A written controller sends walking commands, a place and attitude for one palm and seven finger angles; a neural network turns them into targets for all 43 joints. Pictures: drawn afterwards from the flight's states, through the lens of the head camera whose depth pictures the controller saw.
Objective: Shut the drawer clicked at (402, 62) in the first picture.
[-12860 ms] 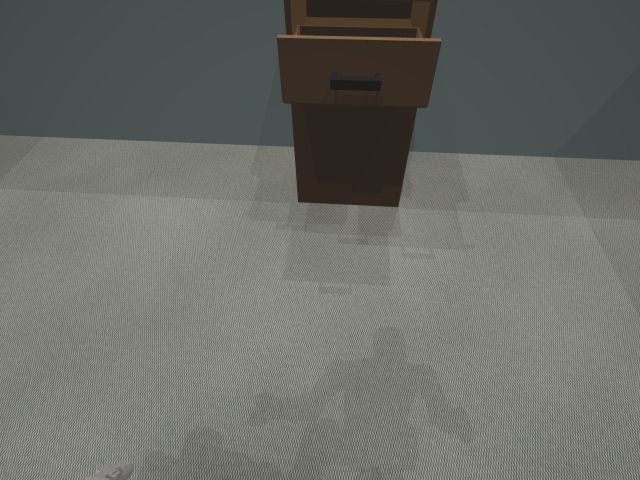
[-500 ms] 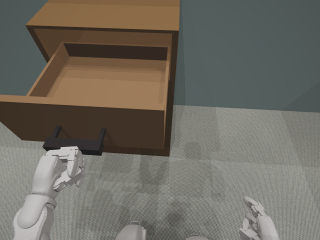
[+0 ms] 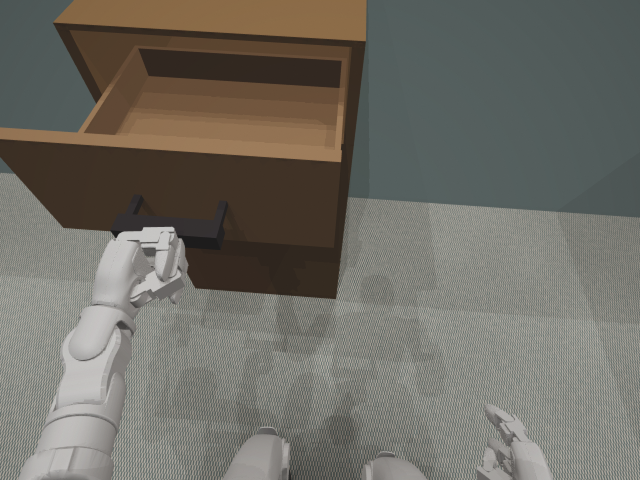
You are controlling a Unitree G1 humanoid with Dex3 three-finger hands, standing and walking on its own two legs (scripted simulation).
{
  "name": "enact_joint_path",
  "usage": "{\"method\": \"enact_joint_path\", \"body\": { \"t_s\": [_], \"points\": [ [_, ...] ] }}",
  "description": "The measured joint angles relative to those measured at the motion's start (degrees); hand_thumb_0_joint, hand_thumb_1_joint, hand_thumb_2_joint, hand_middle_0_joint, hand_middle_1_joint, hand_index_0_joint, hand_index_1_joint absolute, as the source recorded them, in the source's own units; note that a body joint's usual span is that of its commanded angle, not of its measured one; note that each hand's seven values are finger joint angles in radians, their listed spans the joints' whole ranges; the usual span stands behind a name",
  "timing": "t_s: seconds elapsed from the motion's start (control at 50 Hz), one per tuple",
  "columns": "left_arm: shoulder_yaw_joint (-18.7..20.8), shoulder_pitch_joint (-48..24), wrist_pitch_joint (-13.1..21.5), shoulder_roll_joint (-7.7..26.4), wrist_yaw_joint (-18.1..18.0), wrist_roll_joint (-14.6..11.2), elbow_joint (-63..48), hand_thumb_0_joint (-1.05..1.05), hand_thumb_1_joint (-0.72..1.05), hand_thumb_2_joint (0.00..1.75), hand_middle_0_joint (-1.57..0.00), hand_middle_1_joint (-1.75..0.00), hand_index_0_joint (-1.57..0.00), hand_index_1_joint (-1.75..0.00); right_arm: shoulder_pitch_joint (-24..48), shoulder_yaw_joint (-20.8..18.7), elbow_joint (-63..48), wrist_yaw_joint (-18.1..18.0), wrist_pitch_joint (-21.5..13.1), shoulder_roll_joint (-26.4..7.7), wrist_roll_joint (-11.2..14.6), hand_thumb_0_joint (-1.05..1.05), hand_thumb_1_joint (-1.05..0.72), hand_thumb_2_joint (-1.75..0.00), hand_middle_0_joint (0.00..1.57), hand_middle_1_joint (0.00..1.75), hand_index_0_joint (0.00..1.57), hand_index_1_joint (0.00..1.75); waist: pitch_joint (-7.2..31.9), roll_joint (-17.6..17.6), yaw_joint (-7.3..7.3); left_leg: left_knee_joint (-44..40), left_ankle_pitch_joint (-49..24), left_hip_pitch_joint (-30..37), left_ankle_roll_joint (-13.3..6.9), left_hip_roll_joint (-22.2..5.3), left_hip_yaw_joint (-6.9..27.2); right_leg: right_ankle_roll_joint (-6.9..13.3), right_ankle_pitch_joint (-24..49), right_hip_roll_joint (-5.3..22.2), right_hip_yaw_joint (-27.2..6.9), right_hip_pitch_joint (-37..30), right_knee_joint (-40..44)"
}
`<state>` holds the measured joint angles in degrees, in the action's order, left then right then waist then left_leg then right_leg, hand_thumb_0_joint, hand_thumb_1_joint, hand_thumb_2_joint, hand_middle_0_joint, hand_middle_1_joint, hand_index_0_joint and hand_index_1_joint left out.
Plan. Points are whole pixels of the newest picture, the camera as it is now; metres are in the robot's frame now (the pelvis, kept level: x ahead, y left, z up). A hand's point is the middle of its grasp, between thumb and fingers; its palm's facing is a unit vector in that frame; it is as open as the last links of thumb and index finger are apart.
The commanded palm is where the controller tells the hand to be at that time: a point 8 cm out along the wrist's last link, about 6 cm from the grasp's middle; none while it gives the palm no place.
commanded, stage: push the drawer shut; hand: left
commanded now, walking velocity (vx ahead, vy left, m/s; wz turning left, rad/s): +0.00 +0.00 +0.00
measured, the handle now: (174, 218) +0.42 +0.21 +0.06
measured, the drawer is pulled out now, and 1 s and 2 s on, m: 0.24 0.13 0.01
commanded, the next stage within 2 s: none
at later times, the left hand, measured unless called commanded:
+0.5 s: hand (189, 231) +0.41 +0.19 +0.05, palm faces -0.05 -1.00 -0.04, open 2.7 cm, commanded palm +0.40 +0.23 +0.06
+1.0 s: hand (202, 200) +0.46 +0.18 +0.06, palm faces -0.04 -1.00 -0.04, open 2.9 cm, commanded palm +0.46 +0.23 +0.06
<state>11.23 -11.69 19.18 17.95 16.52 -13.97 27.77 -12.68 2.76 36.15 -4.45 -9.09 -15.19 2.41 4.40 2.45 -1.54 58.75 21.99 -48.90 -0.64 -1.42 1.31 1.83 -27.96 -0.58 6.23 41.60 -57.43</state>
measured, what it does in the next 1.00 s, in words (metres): stands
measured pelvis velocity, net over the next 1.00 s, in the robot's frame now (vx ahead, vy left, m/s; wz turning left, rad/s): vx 0.00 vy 0.00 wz -0.02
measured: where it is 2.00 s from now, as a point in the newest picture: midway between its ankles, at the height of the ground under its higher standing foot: outside the picture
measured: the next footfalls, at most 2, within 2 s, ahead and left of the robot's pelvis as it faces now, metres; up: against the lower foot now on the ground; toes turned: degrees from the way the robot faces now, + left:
none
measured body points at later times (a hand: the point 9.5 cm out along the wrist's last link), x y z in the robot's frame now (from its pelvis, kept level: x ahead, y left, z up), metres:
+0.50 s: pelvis +0.01 +0.01 +0.00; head +0.09 +0.02 +0.44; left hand +0.40 +0.24 +0.06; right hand +0.10 -0.25 -0.11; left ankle +0.07 +0.11 -0.67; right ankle +0.01 -0.10 -0.67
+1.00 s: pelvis +0.00 +0.00 -0.01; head +0.10 +0.01 +0.43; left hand +0.45 +0.24 +0.06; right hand +0.07 -0.26 -0.12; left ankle +0.07 +0.11 -0.67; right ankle +0.01 -0.10 -0.67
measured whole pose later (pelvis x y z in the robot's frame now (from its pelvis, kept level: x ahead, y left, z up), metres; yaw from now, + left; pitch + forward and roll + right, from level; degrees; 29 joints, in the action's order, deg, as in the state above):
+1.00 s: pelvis +0.00 +0.00 -0.01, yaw -1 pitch +17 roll -3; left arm 16.3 -40.0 23.9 22.7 14.5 -8.6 57.6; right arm -17.3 2.1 38.2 -2.0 -2.8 -15.5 1.1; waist 5.1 1.9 -5.1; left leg 61.3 22.6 -55.6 -1.0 -2.2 0.8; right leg 1.6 -28.0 -1.2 5.5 48.4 -59.6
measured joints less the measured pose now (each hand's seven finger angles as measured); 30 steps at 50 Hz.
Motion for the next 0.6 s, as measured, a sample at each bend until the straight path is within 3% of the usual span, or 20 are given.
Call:
{"method": "enact_joint_path", "body": {
  "t_s": [0.32,0.6],
  "points": [
    [1.89,-10.14,0.92,0.84,-1.11,2.07,9.77,-0.08,0.72,0.91,-1.40,-1.60,-1.40,-1.60,-3.65,-0.76,0.59,1.46,3.16,-0.27,-0.48,0.01,-0.91,-0.90,0.20,0.30,0.20,0.30,0.05,-0.62,-1.69,-0.47,-0.07,-1.37,-0.93,0.04,-1.22,-0.90,0.68,0.14,-1.23,1.63,0.73],
    [1.99,-15.02,2.71,0.38,-3.02,3.58,15.21,-0.06,0.73,0.92,-1.40,-1.60,-1.40,-1.60,-3.96,-0.95,0.97,2.30,4.90,0.14,-0.94,0.01,-0.91,-0.90,0.20,0.30,0.20,0.30,0.32,-0.58,-1.87,-0.41,0.26,-1.84,-1.18,0.18,-1.51,-1.17,0.48,0.29,-1.54,2.12,0.75]
  ]
}}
